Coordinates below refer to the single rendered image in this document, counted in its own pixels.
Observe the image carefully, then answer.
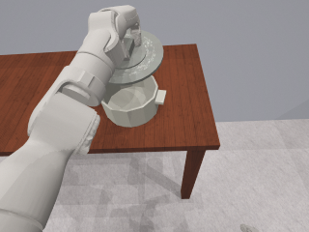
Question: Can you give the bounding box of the left robot hand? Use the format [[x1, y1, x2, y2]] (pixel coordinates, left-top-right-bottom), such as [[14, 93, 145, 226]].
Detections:
[[98, 5, 142, 62]]

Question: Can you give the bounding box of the knob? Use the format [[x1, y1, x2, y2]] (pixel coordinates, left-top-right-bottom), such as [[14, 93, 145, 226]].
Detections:
[[124, 38, 135, 57]]

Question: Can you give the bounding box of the pot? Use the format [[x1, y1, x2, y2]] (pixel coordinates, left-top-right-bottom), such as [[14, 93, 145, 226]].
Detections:
[[101, 75, 167, 128]]

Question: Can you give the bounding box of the table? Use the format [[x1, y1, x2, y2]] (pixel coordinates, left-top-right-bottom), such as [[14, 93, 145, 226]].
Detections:
[[0, 43, 220, 199]]

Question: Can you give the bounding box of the robot left forearm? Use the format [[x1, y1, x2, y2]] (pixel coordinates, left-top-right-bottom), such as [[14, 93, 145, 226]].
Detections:
[[27, 8, 127, 136]]

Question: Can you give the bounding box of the lid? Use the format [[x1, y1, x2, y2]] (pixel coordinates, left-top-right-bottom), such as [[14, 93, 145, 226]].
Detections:
[[107, 29, 164, 86]]

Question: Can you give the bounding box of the robot left upper arm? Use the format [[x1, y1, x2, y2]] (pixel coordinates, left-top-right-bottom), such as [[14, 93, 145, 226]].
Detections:
[[0, 91, 100, 232]]

